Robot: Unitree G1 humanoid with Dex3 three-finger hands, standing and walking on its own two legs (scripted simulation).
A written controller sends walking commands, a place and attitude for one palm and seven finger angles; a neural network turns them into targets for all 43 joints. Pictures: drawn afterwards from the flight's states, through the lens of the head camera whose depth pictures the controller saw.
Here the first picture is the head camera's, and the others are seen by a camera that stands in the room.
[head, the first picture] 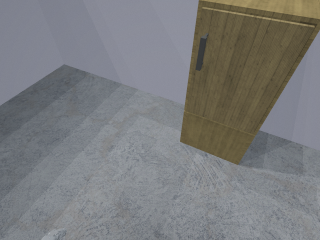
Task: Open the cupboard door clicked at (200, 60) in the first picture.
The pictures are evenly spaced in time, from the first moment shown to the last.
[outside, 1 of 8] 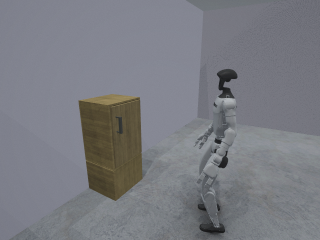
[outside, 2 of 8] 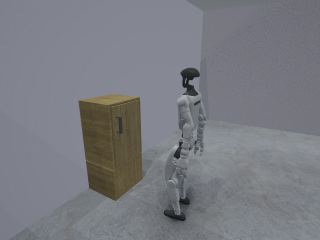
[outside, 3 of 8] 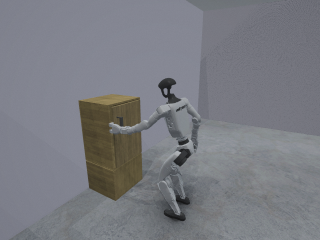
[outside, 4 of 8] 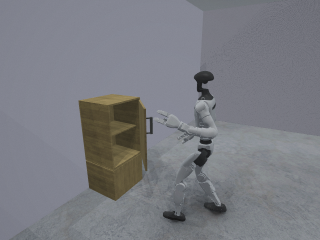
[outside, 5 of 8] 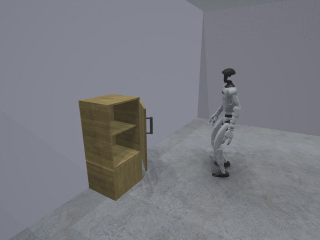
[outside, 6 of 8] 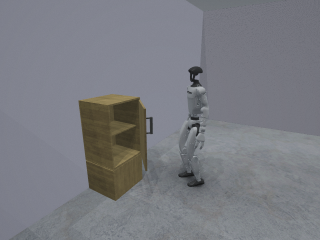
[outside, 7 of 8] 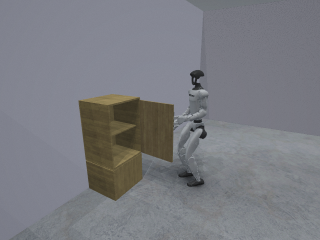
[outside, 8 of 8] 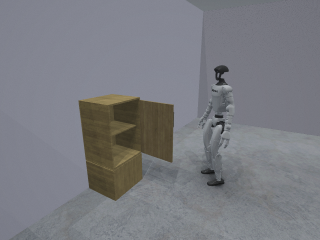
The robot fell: no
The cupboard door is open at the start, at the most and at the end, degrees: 0 87 86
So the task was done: yes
